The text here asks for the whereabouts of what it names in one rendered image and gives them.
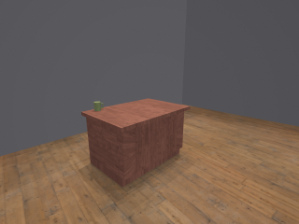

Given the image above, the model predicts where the table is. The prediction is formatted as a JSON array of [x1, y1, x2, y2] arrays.
[[81, 98, 191, 187]]

